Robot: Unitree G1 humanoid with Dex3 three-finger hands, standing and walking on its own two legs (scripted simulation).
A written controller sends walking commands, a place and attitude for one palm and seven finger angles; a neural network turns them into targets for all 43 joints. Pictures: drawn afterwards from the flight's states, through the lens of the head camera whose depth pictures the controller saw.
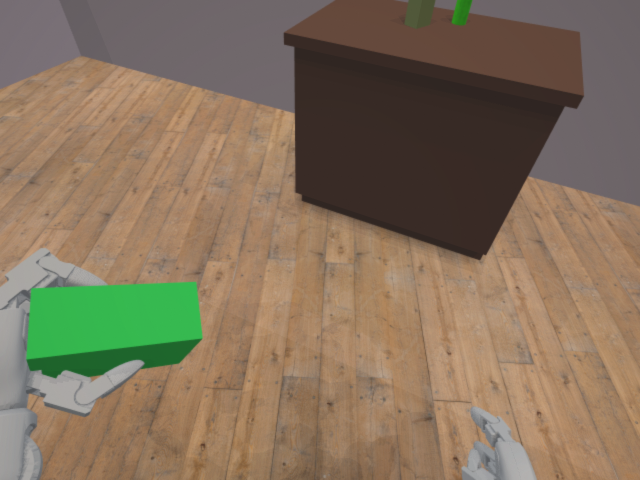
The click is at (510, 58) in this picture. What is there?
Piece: table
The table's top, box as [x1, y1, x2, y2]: [284, 0, 583, 108]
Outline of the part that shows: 284,32 284,44 576,108 583,96 579,32 471,13 468,14 466,23 464,25 455,25 451,22 454,10 434,7 430,24 415,29 403,24 407,2 395,0 335,0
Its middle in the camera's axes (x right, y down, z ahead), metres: +0.41 -0.71 +1.36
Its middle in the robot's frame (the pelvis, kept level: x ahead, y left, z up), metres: +1.52 -0.33 +0.00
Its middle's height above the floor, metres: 0.78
